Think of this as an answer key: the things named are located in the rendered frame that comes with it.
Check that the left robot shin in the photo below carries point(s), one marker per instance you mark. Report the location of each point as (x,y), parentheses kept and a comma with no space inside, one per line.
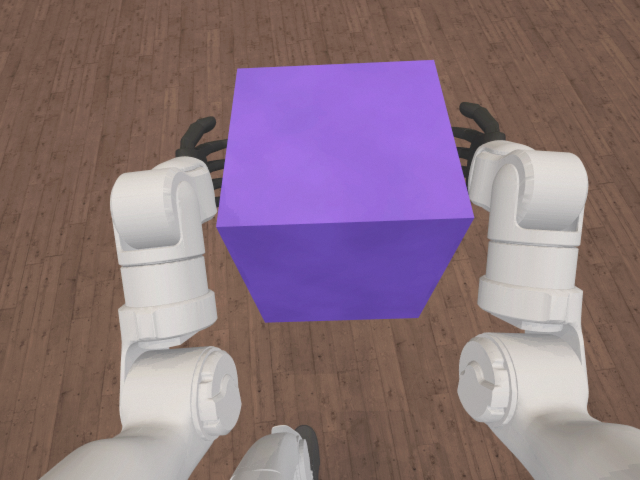
(285,428)

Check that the robot left hand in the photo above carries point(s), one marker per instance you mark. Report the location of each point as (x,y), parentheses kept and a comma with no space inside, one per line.
(190,140)

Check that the right robot forearm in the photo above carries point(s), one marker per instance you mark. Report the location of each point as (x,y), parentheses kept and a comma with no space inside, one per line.
(536,201)

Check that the left robot thigh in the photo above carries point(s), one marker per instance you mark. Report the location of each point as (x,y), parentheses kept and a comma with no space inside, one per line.
(278,456)

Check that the robot right upper arm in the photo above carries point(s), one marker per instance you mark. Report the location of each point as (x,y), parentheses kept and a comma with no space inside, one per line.
(531,390)

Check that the left robot forearm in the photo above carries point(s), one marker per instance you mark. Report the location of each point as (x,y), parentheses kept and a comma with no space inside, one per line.
(157,219)

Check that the carton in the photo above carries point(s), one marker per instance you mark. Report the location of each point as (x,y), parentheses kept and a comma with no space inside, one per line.
(343,196)

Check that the robot left upper arm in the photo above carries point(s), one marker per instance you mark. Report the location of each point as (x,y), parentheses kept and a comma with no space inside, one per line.
(175,403)

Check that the robot right hand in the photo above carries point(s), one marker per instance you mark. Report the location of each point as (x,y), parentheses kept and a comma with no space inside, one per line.
(486,122)

